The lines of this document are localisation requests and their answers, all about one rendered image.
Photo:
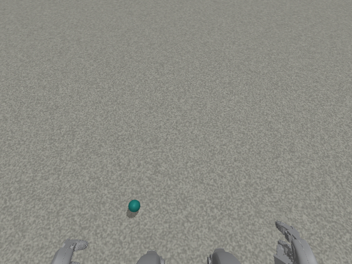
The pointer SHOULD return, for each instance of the left robot hand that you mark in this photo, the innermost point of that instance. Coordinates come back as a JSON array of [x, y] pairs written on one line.
[[64, 255]]

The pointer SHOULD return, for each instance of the ball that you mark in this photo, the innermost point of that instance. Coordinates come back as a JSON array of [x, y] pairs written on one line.
[[134, 205]]

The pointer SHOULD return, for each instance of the right robot hand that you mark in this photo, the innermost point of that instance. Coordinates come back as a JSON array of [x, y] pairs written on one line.
[[299, 252]]

